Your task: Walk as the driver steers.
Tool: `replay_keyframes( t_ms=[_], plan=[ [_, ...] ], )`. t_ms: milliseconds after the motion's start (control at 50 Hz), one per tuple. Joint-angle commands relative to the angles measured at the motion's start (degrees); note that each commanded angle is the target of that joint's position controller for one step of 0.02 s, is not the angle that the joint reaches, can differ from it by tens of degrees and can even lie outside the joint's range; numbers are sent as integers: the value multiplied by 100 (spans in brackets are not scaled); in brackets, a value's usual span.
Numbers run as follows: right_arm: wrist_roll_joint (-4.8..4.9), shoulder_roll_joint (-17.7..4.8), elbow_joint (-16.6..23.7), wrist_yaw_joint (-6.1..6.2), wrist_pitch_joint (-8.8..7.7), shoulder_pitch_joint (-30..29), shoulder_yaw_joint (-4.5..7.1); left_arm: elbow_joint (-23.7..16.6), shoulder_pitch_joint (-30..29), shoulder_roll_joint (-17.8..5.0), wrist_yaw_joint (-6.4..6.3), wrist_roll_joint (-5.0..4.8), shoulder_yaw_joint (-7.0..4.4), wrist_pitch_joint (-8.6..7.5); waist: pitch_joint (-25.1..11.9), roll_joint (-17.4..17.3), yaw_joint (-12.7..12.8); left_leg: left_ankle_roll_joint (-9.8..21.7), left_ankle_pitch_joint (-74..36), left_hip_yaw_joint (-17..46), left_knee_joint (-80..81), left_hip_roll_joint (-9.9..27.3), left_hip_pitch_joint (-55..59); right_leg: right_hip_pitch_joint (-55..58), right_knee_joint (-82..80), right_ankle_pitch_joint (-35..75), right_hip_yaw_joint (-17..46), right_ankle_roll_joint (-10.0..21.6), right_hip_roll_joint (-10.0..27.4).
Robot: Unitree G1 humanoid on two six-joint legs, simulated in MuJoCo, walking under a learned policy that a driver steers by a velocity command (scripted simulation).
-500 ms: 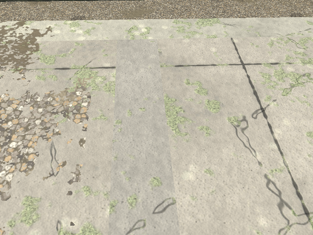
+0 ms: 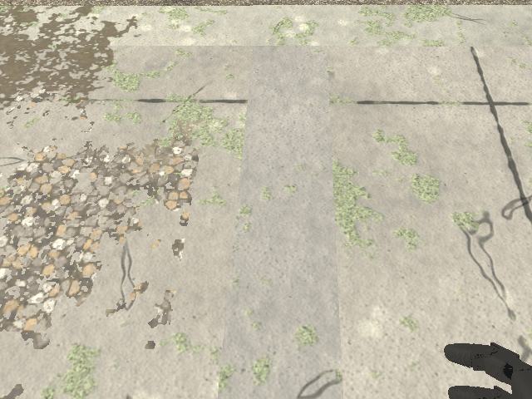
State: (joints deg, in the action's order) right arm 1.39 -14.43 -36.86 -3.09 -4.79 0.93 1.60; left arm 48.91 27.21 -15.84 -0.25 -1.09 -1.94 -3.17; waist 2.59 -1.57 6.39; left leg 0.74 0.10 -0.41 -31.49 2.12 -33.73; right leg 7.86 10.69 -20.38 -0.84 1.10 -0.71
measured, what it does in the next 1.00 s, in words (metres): walks ahead, turning right: left foot, then right foot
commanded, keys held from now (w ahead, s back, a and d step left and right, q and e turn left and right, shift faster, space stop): w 0.18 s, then w+e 0.72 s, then w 0.10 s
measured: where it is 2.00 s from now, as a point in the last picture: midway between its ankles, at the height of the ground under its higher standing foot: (412, 198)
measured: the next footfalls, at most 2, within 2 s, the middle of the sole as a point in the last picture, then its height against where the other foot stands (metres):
left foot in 0.06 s outside the picture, level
right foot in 0.62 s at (365, 380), level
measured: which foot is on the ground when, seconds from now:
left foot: up 0.00-0.04, down 0.06-0.60, up 0.62-1.00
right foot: down 0.00-0.08, up 0.10-0.60, down 0.62-1.00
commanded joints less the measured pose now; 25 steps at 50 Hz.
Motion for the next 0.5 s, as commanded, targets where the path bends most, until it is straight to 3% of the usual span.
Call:
replay_keyframes(
  t_ms=[20,40,60,80,100,120,140,160,180,220,260,320,400,500],
  plan=[
    [-10,-753,423,4,-99,-76,250,-242,-121,-1187,-44,-17,-314,-5,24,819,-596,314,263,-140,161,-256,788,-316,514,4402,507,734,1525],
    [-18,-950,212,57,-76,672,367,-256,-204,-1188,-55,2,-311,42,-480,796,-1025,491,268,-282,246,-423,1787,-436,1437,5256,309,615,1349],
    [-17,-1172,-47,137,-36,1623,478,-316,-206,-1092,-86,57,-261,64,-1116,715,-1459,675,273,-71,116,-205,3289,-1191,2670,4938,183,436,1114],
    [-179,-1762,-159,194,-3,2387,598,-531,329,-453,-61,148,-64,11,-2150,-543,-1335,1420,1013,2235,59,1388,5598,-3253,4999,2333,10,112,403],
    [-116,-1501,-245,148,-19,2493,514,-456,497,-265,-34,42,23,-107,-2804,-1389,-1239,1868,2327,4526,1266,2057,5959,-4245,6242,-1126,710,10,-289],
    [-62,-1119,-240,149,-27,2049,391,-602,-155,-869,11,-149,-152,-196,-1713,-921,-1259,1564,2876,4011,1585,1850,5166,-4895,6639,-947,920,80,88],
    [-60,-956,-216,163,-20,1666,338,-762,-676,-941,31,-213,-163,-248,-973,-556,-1129,1387,2544,3138,1681,1640,4286,-4966,6481,-447,697,149,376],
    [-106,-850,-225,148,-34,1352,298,-794,-893,-852,20,-127,-152,-266,-528,-131,-920,1309,1838,2523,1844,1404,3453,-4789,6132,-6,575,127,613],
    [-171,-705,-212,134,-77,1136,262,-749,-845,-823,11,-33,-186,-226,-390,-196,-704,1241,1301,2064,1983,1160,2927,-4466,5814,313,610,104,811],
    [-187,-642,-276,132,-165,964,272,-577,-499,-606,26,-38,-153,-78,-393,-343,-477,1288,887,1518,2303,1028,2393,-4005,5657,567,603,-7,933],
    [-182,-720,-437,144,-259,994,299,-603,-623,-530,0,-37,-145,39,-153,-265,-435,1321,596,1033,2537,1034,2078,-4148,5411,787,640,-123,958],
    [-218,-841,-633,209,-286,1189,328,-784,-1160,-527,-20,-3,-157,28,88,-126,-601,1242,240,489,2650,982,2249,-4652,4601,1680,829,-224,868],
    [-180,-1000,-756,274,-245,1329,327,-998,-1878,-359,115,10,-89,-71,187,-17,-901,1007,-71,-215,2692,872,2525,-4440,3171,2782,412,-169,695],
    [-88,-1157,-1032,307,-24,1810,375,-1472,-2621,-308,311,-3,-42,-84,353,71,-1177,902,-604,-451,2248,1265,3818,-4995,2427,2276,169,75,606]
  ],
)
